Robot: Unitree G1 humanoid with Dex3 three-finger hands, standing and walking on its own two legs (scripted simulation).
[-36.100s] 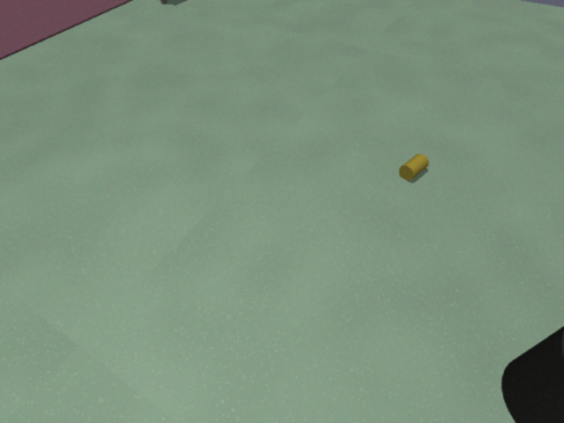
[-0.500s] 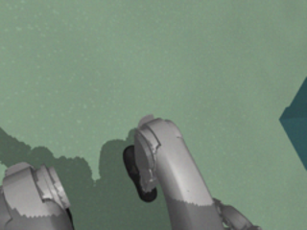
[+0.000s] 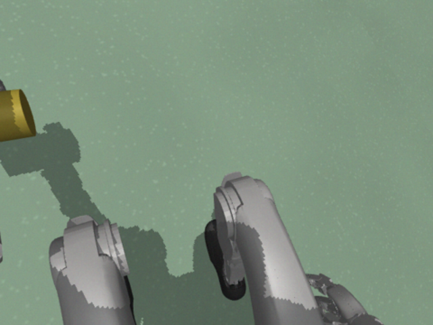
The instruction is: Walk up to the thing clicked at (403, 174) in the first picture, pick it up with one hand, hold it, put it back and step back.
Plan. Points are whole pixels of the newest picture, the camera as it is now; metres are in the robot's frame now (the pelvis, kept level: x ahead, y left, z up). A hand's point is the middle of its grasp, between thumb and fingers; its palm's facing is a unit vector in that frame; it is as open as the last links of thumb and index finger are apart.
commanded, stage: settle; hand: left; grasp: from above
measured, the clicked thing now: out of the picture +0.51 +0.30 -0.18
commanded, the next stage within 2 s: lift in 0.04 s
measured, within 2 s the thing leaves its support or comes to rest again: neither
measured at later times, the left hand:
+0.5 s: hand out of the picture +0.48 +0.31 -0.08, palm faces -0.47 -0.08 -0.88, open 11.0 cm
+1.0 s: hand out of the picture +0.40 +0.30 +0.11, palm faces -0.41 -0.11 -0.91, open 11.0 cm
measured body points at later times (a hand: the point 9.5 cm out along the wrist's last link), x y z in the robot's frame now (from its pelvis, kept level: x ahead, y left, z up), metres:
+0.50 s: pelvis +0.00 +0.00 +0.04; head +0.23 +0.07 +0.42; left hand +0.50 +0.31 -0.03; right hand +0.05 -0.28 -0.06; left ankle +0.07 +0.12 -0.30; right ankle +0.12 -0.15 -0.30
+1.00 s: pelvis +0.00 +0.00 +0.18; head +0.16 +0.04 +0.60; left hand +0.41 +0.30 +0.16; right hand +0.16 -0.25 +0.06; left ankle +0.07 +0.12 -0.30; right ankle +0.12 -0.15 -0.30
